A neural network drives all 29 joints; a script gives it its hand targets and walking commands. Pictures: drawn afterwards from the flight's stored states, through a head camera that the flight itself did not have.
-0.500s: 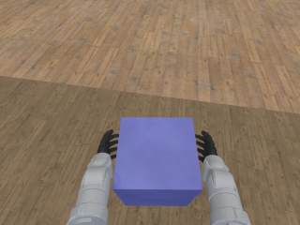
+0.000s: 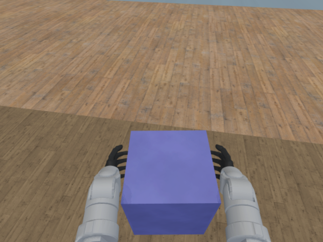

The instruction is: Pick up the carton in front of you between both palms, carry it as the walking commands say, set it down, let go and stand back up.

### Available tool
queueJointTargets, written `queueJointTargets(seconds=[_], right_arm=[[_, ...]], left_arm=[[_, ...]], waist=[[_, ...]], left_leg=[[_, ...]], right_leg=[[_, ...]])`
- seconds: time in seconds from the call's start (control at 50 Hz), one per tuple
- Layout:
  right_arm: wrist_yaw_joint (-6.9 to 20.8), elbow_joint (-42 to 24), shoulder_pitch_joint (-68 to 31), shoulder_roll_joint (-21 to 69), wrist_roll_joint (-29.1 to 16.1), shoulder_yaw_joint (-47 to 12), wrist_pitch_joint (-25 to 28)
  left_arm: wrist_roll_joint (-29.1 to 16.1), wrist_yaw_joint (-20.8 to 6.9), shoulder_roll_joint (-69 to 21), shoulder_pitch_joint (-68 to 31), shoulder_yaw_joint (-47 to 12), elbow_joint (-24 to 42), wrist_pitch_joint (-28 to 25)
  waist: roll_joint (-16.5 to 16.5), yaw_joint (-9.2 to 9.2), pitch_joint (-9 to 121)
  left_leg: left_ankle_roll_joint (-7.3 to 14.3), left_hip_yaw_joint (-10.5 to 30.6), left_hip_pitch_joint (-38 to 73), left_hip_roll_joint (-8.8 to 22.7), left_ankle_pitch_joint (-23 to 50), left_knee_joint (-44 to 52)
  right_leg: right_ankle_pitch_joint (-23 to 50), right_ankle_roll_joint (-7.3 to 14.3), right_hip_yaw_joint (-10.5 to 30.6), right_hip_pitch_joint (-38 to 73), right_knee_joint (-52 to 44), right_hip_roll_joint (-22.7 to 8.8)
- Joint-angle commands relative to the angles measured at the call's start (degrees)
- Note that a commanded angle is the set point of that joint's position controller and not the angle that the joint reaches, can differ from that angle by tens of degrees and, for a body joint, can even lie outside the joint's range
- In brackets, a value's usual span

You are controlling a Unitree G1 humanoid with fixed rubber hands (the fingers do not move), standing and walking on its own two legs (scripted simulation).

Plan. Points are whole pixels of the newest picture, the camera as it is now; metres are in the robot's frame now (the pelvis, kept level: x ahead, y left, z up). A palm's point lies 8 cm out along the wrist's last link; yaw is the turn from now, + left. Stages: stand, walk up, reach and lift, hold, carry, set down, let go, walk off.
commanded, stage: reach and lift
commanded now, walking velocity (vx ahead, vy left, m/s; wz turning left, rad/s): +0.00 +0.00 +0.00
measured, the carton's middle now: (168, 184) +0.30 +0.00 -0.05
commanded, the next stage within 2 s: hold in 0.72 s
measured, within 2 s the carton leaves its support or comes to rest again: neither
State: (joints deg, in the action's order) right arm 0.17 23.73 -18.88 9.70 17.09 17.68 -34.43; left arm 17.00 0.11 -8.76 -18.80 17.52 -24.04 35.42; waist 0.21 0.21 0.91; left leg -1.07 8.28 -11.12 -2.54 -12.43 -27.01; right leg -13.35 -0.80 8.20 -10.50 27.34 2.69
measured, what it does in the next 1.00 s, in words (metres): stands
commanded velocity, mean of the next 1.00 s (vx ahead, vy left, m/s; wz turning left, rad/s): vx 0.00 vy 0.00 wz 0.00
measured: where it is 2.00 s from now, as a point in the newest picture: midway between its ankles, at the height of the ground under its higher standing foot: outside the picture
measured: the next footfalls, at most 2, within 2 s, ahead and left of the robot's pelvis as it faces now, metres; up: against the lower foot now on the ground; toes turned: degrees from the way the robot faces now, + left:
none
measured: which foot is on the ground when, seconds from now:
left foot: down 0.00-1.00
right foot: down 0.00-1.00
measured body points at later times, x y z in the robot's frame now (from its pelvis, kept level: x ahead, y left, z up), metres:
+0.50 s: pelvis +0.02 +0.00 +0.01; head -0.01 +0.00 +0.46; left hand +0.32 +0.15 +0.03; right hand +0.32 -0.15 +0.03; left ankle +0.03 +0.13 -0.74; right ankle +0.02 -0.13 -0.74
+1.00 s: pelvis +0.01 +0.00 +0.01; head -0.04 +0.00 +0.45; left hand +0.31 +0.15 +0.05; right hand +0.31 -0.15 +0.05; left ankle +0.03 +0.13 -0.74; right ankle +0.02 -0.13 -0.74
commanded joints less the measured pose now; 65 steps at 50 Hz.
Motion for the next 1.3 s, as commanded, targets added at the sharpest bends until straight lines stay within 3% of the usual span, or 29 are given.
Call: queueJointTargets(seconds=[0.0, 0.42, 0.68, 0.78, 0.92, 1.28], right_arm=[[14.7, 2.1, -31.4, 55.9, -13.1, -31.5, 0.9], [14.2, -5.0, -23.1, 53.7, -14.6, -34.3, -1.7], [13.8, -8.3, -21.2, 53.1, -15.2, -35.2, -3.6], [13.5, -13.4, -21.6, 53.8, -17.6, -39.1, -5.2], [13.6, -10.0, -21.7, 50.8, -15.2, -34.7, -7.8], [14.2, -8.3, -27.3, 52.0, -15.1, -34.4, -7.0]], left_arm=[[-14.0, -15.2, -56.3, -33.8, -32.0, -0.2, -2.1], [-15.2, -14.1, -54.4, -25.2, -35.0, 7.5, 0.8], [-16.0, -14.1, -53.2, -23.6, -35.7, 10.7, 2.5], [-18.5, -13.8, -53.6, -24.0, -39.6, 15.9, 4.1], [-15.9, -13.9, -50.6, -23.9, -35.4, 12.2, 6.7], [-16.0, -14.2, -52.7, -29.4, -35.1, 10.5, 6.1]], waist=[[-0.2, 0.09, 13.6], [-0.5, -0.08, 14.5], [-0.1, -0.08, 13.1], [0.0, -0.04, 15.8], [-0.1, -0.13, 7.3], [-0.3, 0.04, 10.4]], left_leg=[[0.7, -4.8, 4.4, -2.6, 0.7, 4.9], [-0.1, -4.3, 9.8, -3.2, 13.3, 7.2], [-0.1, -4.2, 10.6, -3.3, 14.1, 8.1], [-0.3, -4.0, 12.9, -3.3, 17.2, 8.4], [0.2, -4.7, 10.0, -2.9, 7.1, 10.0], [0.0, -4.7, 10.7, -2.7, 6.0, 9.1]], right_leg=[[1.5, 0.3, -4.5, 1.8, -5.5, 2.2], [13.7, -0.2, -4.1, 7.2, -7.7, 3.1], [15.3, -0.5, -3.8, 8.6, -8.5, 3.0], [18.9, -0.7, -3.6, 10.9, -8.9, 3.0], [8.1, -0.2, -4.0, 7.8, -10.7, 2.7], [6.5, 0.0, -4.6, 7.4, -9.7, 2.6]])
